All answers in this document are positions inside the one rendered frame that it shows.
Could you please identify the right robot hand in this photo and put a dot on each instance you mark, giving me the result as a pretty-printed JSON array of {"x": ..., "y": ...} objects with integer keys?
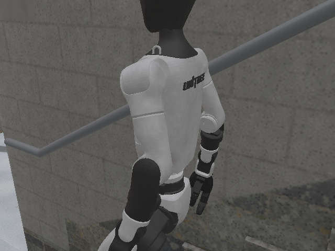
[{"x": 200, "y": 183}]

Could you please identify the robot left forearm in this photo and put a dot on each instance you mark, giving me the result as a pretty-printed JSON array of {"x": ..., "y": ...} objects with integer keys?
[{"x": 143, "y": 200}]

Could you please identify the robot head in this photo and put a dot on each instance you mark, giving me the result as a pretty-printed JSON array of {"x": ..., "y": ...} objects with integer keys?
[{"x": 168, "y": 17}]

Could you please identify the robot right upper arm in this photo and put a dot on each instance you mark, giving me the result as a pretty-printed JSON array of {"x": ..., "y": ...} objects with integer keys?
[{"x": 213, "y": 115}]

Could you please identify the left robot thigh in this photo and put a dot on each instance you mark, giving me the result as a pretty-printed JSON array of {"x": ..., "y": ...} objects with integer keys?
[{"x": 154, "y": 238}]

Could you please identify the robot right forearm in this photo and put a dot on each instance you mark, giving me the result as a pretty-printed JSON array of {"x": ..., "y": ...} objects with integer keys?
[{"x": 208, "y": 152}]

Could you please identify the robot left upper arm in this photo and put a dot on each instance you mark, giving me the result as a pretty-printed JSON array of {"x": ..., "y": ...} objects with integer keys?
[{"x": 143, "y": 84}]

